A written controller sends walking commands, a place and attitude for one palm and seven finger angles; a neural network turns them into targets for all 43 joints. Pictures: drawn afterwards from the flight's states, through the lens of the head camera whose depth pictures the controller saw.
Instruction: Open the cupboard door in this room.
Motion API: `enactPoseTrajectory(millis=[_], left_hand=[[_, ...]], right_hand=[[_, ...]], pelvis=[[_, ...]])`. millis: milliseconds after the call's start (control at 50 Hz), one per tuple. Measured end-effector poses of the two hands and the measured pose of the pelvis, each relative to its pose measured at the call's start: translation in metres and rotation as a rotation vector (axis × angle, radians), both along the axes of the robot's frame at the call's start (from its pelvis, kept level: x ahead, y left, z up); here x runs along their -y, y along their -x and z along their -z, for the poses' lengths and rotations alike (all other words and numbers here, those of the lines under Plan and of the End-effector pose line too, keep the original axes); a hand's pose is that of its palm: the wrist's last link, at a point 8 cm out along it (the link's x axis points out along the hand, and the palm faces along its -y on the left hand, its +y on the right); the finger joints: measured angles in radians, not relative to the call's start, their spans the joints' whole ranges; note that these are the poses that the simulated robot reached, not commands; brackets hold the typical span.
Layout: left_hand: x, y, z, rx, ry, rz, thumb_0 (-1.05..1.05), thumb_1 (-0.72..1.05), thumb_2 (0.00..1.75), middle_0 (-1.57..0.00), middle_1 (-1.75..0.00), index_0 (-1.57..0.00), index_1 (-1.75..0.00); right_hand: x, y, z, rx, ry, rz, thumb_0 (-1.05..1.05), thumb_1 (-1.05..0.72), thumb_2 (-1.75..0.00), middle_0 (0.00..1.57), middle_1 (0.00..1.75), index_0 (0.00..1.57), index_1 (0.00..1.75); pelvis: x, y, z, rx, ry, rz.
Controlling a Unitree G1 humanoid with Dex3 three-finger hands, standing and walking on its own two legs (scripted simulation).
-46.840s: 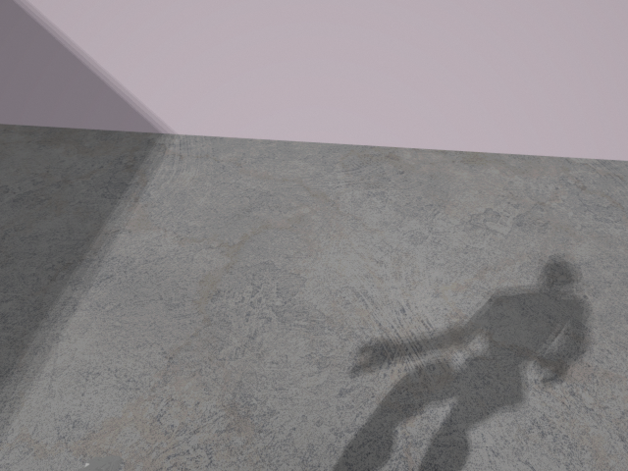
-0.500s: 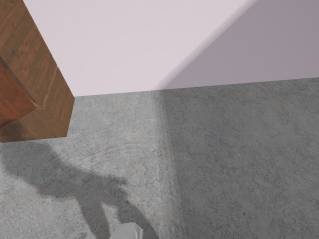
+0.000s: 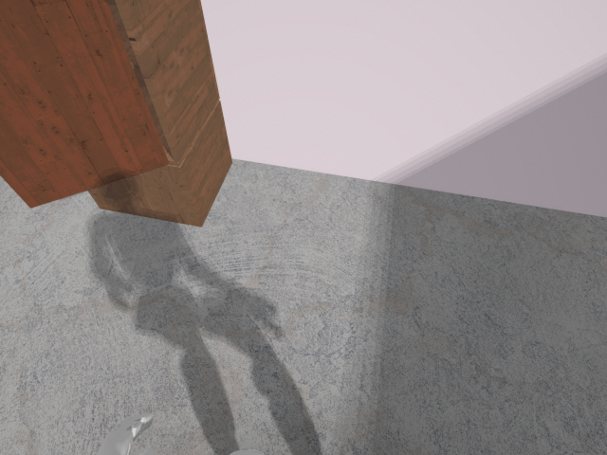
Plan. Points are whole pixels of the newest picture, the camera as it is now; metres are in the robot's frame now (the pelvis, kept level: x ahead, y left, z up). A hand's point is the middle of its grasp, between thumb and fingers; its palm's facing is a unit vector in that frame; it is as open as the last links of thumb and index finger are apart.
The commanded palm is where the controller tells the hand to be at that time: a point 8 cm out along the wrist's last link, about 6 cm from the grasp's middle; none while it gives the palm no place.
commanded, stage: turn to face it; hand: left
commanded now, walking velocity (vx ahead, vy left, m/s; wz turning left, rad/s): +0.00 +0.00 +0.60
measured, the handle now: out of the picture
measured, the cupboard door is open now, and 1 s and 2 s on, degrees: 40 40 40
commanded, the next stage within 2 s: take the last steps up to it in 0.78 s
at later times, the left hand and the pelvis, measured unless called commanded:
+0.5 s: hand out of the picture +0.00 +0.24 -0.17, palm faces +0.34 -0.91 -0.24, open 7.4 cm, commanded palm none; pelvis +0.01 +0.02 +0.00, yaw +18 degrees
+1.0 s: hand out of the picture -0.03 +0.17 -0.15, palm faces +0.51 -0.83 -0.22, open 7.3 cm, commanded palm none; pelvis +0.03 -0.01 +0.01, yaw +29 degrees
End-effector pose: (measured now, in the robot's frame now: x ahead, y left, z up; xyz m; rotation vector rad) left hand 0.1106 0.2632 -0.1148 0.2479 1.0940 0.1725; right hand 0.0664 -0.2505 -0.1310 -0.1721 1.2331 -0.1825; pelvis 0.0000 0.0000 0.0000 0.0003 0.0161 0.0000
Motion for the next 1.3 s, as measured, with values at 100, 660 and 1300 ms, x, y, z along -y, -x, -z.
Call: enactPoseTrajectory(millis=[100, 660, 1300], left_hand=[[0.014, 0.025, -0.005, -0.001, -0.007, -0.059, 0.0, 0.9, 0.9, -0.2, -0.29, -0.2, -0.3], [-0.015, 0.115, 0.006, -0.086, 0.042, -0.41, 0.0, 0.91, 0.9, -0.2, -0.29, -0.19, -0.3], [-0.002, 0.204, 0.023, -0.244, 0.18, -0.682, 0.01, 0.91, 0.9, -0.2, -0.29, -0.19, -0.3]], right_hand=[[0.014, -0.015, 0.005, -0.022, -0.011, -0.048, 0.01, -0.9, -0.9, 0.21, 0.3, 0.2, 0.3], [-0.058, -0.105, -0.01, 0.014, 0.002, -0.41, 0.01, -0.9, -0.9, 0.21, 0.3, 0.2, 0.3], [-0.137, -0.142, -0.016, -0.011, 0.018, -0.622, 0.0, -0.91, -0.9, 0.2, 0.3, 0.2, 0.3]], pelvis=[[0.009, 0.0, -0.001, 0.018, -0.011, -0.075], [-0.004, -0.014, -0.008, 0.007, 0.008, -0.37], [-0.058, -0.047, -0.011, 0.018, -0.008, -0.573]])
